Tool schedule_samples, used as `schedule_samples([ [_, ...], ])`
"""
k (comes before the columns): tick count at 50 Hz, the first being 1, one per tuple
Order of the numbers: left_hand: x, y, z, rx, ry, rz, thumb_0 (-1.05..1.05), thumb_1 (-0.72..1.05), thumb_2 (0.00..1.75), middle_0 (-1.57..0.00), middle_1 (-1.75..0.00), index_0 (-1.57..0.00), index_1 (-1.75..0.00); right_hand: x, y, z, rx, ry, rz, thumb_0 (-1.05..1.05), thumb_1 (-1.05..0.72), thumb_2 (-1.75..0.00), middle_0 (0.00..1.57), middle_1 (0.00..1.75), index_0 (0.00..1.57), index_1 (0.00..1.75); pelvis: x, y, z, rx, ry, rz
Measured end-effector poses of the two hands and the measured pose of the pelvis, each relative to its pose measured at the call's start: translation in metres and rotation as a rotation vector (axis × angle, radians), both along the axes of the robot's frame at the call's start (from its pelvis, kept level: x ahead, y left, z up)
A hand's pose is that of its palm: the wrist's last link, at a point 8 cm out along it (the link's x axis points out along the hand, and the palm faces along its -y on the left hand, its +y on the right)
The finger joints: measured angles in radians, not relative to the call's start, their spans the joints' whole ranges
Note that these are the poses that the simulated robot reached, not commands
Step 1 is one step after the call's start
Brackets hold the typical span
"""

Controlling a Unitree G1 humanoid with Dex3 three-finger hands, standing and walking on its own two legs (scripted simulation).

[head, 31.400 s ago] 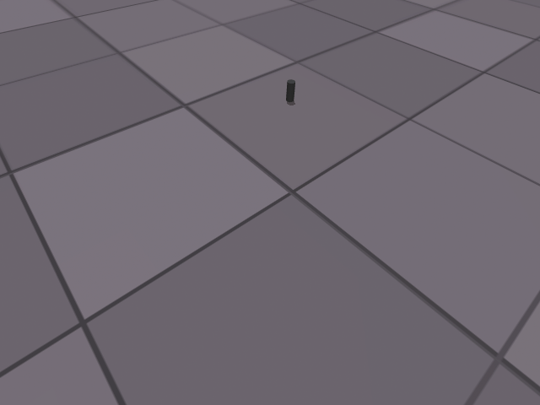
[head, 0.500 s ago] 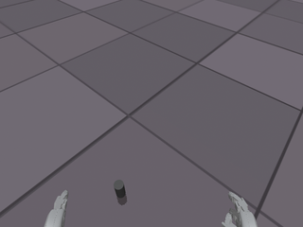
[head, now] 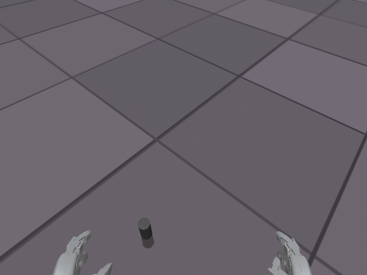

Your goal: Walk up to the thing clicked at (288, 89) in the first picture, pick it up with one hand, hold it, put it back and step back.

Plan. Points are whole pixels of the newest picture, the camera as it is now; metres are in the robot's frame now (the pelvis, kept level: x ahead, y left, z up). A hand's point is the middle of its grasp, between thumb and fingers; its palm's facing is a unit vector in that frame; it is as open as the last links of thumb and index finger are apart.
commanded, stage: stand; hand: left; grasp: from the side
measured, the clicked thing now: (145, 229) +0.46 +0.17 -0.65
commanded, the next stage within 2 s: none
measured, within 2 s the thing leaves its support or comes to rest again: neither
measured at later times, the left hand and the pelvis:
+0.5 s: hand out of the picture +0.08 +0.25 -0.11, palm faces +0.00 -0.93 -0.36, open 7.4 cm; pelvis -0.01 +0.01 +0.03, yaw +1 degrees
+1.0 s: hand out of the picture +0.00 +0.25 -0.11, palm faces +0.00 -0.94 -0.35, open 7.4 cm; pelvis -0.02 +0.00 +0.06, yaw +1 degrees
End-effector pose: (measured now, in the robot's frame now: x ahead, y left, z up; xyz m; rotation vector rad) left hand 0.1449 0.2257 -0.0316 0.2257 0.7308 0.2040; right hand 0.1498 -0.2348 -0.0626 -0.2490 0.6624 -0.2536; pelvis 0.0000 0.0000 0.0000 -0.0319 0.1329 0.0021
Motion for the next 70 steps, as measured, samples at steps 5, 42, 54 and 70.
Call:
schedule_samples([
  [5,0.0,0.0,-0.001,0.004,0.007,0.0,0.01,0.68,0.85,-0.2,-0.29,-0.2,-0.3,0.0,0.0,-0.001,0.004,0.0,-0.002,0.01,-0.9,-0.9,0.21,0.3,0.21,0.3,0.001,0.0,0.0,0.0,0.0,0.0],
  [42,-0.138,0.071,-0.037,0.044,0.544,0.068,0.01,0.91,0.9,-0.2,-0.3,-0.21,-0.3,-0.11,-0.032,-0.013,0.049,0.569,0.0,0.0,-0.91,-0.9,0.21,0.3,0.21,0.3,-0.023,0.008,0.054,0.036,-0.207,0.013],
  [54,-0.142,0.066,-0.036,0.045,0.577,0.078,0.01,0.91,0.9,-0.2,-0.3,-0.21,-0.3,-0.118,-0.047,-0.012,0.041,0.609,-0.018,0.0,-0.91,-0.9,0.2,0.3,0.21,0.3,-0.022,0.001,0.056,0.036,-0.205,0.012],
  [70,-0.103,0.056,-0.031,0.043,0.531,0.058,0.01,0.91,0.9,-0.2,-0.3,-0.21,-0.3,-0.102,-0.057,-0.01,0.038,0.599,-0.022,0.0,-0.91,-0.9,0.2,0.3,0.2,0.3,-0.011,-0.007,0.059,0.039,-0.195,0.004],
])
